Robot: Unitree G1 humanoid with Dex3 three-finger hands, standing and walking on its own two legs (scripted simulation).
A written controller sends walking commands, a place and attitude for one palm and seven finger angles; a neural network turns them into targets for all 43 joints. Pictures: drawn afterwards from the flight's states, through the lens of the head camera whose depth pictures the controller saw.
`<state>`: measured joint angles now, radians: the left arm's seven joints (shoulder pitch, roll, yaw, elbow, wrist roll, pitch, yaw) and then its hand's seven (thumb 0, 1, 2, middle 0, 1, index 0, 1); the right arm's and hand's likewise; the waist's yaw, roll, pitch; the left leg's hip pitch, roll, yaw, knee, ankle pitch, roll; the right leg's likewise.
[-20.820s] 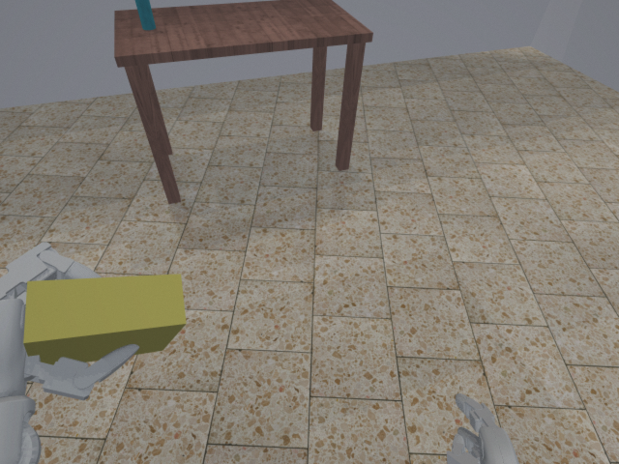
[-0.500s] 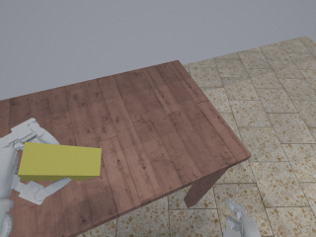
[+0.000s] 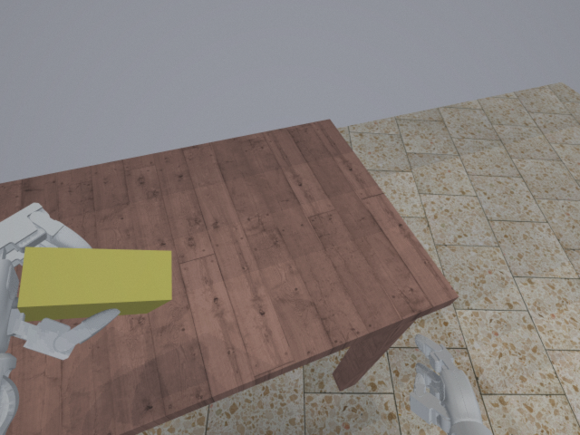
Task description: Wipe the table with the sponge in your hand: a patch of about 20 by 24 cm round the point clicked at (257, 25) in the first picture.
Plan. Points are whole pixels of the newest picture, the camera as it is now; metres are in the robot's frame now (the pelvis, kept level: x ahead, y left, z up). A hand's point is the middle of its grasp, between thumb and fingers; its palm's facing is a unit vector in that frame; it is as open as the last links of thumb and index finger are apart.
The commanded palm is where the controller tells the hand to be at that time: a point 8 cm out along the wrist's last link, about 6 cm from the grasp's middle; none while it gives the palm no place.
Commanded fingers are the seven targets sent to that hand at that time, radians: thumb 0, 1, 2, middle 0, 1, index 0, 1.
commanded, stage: come to a stop and stand still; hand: left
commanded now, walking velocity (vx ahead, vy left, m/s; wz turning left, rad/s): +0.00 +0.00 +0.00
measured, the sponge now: (118, 285) +0.24 +0.22 +0.12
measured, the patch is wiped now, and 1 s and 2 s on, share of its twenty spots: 0.00 0.00 0.00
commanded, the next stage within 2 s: look again from close up in 0.02 s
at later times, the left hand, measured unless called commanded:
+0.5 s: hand (74, 296) +0.21 +0.23 +0.15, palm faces +0.31 -0.86 -0.41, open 9.5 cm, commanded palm +0.15 +0.27 +0.17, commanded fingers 0.00 0.10 1.30 -1.20 -1.60 -1.20 -1.60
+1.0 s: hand (130, 287) +0.22 +0.19 +0.16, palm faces +0.30 -0.86 -0.43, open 9.5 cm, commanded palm +0.16 +0.22 +0.17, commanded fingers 0.00 0.10 1.30 -1.20 -1.60 -1.20 -1.60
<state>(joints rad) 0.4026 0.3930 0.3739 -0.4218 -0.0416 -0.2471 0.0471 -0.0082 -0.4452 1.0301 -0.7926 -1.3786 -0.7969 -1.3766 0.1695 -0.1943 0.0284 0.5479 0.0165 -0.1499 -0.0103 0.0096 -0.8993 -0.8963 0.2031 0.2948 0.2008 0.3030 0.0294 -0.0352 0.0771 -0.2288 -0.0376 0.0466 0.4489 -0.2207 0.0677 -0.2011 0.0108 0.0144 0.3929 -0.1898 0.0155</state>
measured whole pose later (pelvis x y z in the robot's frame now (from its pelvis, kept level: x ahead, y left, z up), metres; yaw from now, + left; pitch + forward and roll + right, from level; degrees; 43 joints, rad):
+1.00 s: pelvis +0.00 -0.06 +0.00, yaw +0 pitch +1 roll -1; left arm 0.43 0.41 0.37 -0.48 -0.06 -0.19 0.04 -0.01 -0.45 1.03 -0.79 -1.38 -0.80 -1.38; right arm 0.20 -0.19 0.01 0.55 0.02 -0.11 -0.01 0.01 -0.90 -0.90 0.20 0.30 0.20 0.30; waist 0.02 -0.02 0.06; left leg -0.26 0.04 0.02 0.47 -0.22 -0.01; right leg -0.23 0.09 -0.01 0.40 -0.19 -0.06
